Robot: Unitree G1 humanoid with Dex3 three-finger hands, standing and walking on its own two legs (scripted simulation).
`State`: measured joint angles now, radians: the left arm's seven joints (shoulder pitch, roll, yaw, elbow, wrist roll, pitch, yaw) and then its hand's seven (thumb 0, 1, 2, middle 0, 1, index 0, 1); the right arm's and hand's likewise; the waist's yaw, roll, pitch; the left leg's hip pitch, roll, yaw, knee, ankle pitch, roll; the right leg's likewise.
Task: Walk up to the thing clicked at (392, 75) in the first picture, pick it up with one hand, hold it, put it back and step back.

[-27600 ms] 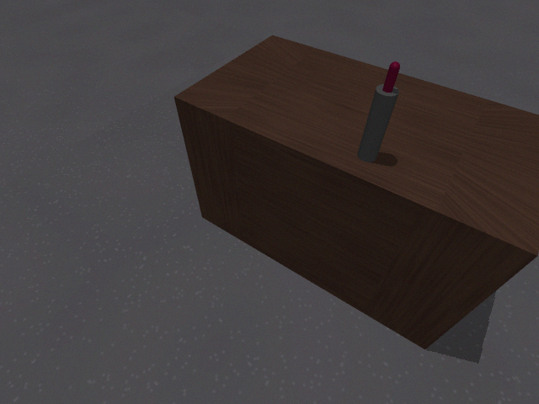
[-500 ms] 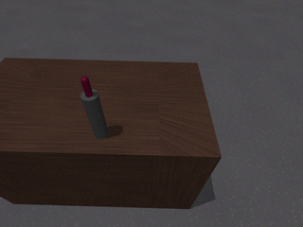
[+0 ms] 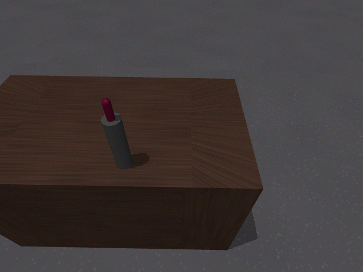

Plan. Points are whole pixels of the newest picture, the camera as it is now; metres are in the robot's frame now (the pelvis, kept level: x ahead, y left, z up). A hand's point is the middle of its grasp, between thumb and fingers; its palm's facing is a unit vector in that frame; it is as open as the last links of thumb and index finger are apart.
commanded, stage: stand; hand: left
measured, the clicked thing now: (116, 136) +0.47 +0.21 +0.01
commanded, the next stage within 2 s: step back in 1.82 s
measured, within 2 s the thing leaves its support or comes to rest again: neither
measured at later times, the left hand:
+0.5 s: hand out of the picture +0.08 +0.25 -0.16, palm faces -0.04 -0.94 -0.34, open 7.4 cm
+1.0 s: hand out of the picture +0.09 +0.26 -0.15, palm faces -0.03 -0.94 -0.34, open 7.4 cm
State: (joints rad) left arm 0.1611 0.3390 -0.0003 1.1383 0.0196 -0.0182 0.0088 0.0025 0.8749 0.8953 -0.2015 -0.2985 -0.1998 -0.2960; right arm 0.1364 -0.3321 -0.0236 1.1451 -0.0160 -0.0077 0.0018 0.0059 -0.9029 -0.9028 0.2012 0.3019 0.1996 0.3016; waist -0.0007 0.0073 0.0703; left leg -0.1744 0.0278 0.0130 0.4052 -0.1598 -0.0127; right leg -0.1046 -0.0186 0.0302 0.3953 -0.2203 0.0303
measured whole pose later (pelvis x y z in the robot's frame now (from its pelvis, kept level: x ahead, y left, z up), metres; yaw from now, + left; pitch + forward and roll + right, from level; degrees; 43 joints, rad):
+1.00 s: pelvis +0.02 +0.00 +0.00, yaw -1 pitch -3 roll +0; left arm 0.12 0.34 0.00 1.14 0.01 -0.01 0.00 0.00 0.91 0.90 -0.20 -0.30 -0.20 -0.30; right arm 0.10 -0.34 -0.01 1.16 -0.01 -0.01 0.00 0.01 -0.90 -0.90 0.20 0.30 0.20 0.30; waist -0.01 0.00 0.06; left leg -0.13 0.02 0.03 0.35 -0.16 -0.01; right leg -0.06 -0.03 0.04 0.33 -0.21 0.04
